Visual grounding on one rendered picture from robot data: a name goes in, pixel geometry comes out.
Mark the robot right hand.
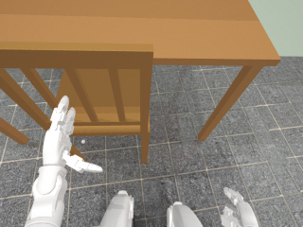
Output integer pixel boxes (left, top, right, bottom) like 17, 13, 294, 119
221, 187, 259, 227

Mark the robot left hand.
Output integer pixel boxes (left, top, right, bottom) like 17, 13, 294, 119
43, 96, 103, 173

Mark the table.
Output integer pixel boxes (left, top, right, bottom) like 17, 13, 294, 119
0, 0, 281, 145

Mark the robot left thigh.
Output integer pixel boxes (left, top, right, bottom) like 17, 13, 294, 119
99, 194, 134, 227

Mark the chair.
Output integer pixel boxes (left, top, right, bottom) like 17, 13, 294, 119
0, 42, 153, 164

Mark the robot left shin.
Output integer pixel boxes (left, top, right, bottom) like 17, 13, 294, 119
117, 190, 133, 227

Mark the left robot forearm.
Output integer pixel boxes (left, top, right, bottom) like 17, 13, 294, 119
24, 165, 67, 227

